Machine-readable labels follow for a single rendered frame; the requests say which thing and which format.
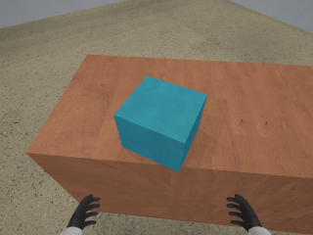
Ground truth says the right robot hand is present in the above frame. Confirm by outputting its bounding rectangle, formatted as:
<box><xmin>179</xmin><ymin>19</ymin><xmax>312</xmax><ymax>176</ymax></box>
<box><xmin>226</xmin><ymin>194</ymin><xmax>262</xmax><ymax>232</ymax></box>

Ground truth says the left robot hand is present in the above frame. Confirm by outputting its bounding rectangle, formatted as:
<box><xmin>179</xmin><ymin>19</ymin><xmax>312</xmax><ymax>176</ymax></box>
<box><xmin>67</xmin><ymin>194</ymin><xmax>101</xmax><ymax>230</ymax></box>

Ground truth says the carton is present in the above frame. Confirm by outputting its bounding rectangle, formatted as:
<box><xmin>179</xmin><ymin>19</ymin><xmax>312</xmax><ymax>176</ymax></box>
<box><xmin>113</xmin><ymin>76</ymin><xmax>207</xmax><ymax>172</ymax></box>

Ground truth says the pedestal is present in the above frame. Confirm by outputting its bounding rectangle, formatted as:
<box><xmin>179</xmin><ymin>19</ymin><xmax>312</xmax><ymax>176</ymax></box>
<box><xmin>26</xmin><ymin>54</ymin><xmax>313</xmax><ymax>235</ymax></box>

